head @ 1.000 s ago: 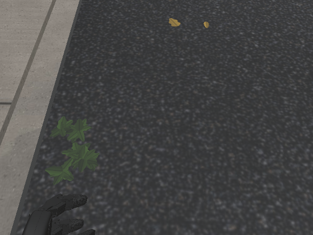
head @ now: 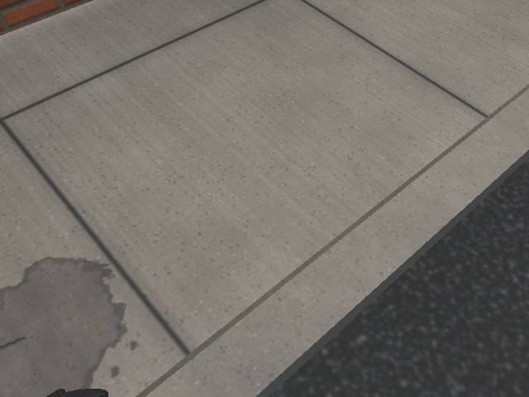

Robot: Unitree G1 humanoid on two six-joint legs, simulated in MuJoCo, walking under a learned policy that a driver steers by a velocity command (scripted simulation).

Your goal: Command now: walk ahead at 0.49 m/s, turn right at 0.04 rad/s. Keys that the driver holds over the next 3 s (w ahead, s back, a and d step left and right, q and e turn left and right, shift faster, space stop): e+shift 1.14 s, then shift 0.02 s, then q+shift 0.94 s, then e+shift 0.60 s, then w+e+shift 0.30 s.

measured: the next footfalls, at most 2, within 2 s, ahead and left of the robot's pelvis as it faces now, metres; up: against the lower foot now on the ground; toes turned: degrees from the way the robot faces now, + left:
left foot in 0.24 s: +0.30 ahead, +0.09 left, +0.00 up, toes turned -15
right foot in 0.64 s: +0.20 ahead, -0.17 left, +0.00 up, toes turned -34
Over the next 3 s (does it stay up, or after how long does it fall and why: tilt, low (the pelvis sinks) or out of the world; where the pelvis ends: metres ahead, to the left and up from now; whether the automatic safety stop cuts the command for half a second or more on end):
stays up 0.34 -0.19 0.00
